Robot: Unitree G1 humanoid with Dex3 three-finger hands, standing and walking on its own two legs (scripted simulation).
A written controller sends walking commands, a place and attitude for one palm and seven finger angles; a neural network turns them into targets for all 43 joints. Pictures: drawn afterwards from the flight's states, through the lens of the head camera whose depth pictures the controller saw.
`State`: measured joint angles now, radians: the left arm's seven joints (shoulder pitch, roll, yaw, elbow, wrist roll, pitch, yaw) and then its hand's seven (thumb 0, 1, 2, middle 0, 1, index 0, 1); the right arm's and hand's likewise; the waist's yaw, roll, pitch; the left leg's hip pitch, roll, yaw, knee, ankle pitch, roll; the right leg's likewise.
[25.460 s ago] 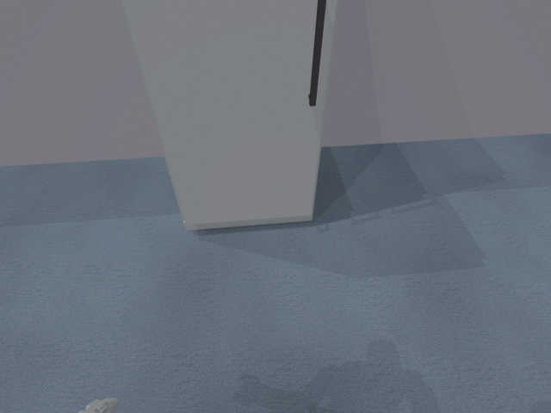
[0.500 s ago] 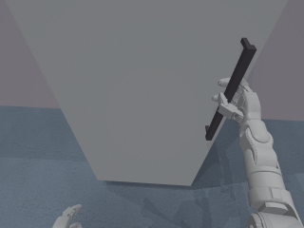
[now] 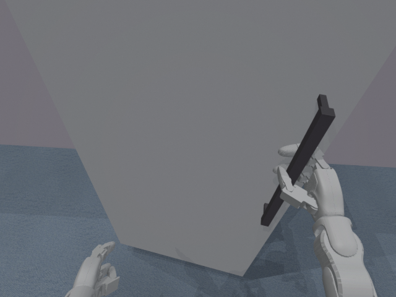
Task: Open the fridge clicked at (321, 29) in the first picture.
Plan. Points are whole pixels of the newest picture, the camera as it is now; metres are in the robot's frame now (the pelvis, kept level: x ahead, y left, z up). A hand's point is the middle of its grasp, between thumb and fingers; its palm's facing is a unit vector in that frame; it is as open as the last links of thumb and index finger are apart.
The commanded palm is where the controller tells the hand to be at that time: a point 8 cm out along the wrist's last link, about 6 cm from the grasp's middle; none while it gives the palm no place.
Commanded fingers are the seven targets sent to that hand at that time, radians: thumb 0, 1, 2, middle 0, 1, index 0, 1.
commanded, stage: walk backward, drawing the door open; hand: right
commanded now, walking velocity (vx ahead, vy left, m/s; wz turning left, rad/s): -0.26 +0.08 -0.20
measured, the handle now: (287, 174) +0.35 -0.15 +0.10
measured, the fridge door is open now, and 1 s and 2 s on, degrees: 12 41 59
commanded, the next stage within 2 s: stop walking and hold the door back in 1.70 s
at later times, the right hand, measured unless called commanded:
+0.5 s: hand (264, 262) +0.16 -0.07 +0.13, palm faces +0.06 +0.98 -0.18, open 6.2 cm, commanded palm +0.13 -0.12 +0.13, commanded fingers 0.00 -0.90 -0.90 0.45 1.40 0.45 1.40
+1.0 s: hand out of the picture +0.06 +0.01 +0.12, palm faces +0.25 +0.94 -0.22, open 6.9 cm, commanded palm +0.02 -0.02 +0.13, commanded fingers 0.00 -0.90 -0.90 0.45 1.40 0.45 1.40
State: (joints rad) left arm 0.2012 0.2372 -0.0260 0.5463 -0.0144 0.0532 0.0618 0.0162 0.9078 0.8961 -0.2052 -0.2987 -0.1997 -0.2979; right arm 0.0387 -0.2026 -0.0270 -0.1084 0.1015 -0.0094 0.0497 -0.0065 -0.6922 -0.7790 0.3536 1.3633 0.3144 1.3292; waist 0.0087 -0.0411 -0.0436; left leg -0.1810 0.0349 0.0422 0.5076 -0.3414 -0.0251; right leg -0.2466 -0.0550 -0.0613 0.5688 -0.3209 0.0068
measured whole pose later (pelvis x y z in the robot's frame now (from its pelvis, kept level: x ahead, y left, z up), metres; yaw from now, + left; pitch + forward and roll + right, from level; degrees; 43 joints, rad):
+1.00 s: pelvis -0.16 +0.19 -0.02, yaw -23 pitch -1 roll +0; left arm 0.21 0.16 0.02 0.65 0.05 -0.14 0.10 0.02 0.91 0.90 -0.20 -0.30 -0.20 -0.30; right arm 0.15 -0.19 0.10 -0.38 -0.06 -0.09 -0.04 -0.05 -0.69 -0.77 0.37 1.34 0.18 1.22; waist 0.09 0.00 0.13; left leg -0.55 -0.03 0.15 1.09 -0.38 -0.04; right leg -0.31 -0.06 -0.01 0.63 -0.31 0.01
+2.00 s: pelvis +0.10 +0.50 -0.01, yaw -72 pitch -2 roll +1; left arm 0.18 0.21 -0.01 0.63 -0.01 -0.07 0.10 0.02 0.91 0.90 -0.20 -0.30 -0.25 -0.34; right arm 0.00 -0.23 -0.13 -0.21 0.03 -0.13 -0.15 -0.04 -0.70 -0.84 0.47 1.43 0.38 1.37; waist -0.02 0.02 0.17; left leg -0.41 0.06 0.10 1.01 -0.55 -0.04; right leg -0.29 0.00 -0.13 0.66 -0.33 -0.10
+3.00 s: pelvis +0.08 +0.58 +0.00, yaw -74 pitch -2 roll +0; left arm 0.22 0.22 -0.05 0.71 -0.03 -0.05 0.08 0.02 0.90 0.90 -0.21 -0.30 -0.21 -0.30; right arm -0.55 -0.29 -0.17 0.61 0.04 -0.17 -0.07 -0.05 -0.70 -0.78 0.45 1.40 0.41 1.40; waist 0.01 -0.05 0.10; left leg -0.27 0.01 0.09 0.56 -0.27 0.03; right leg -0.28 -0.04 -0.07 0.62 -0.38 0.00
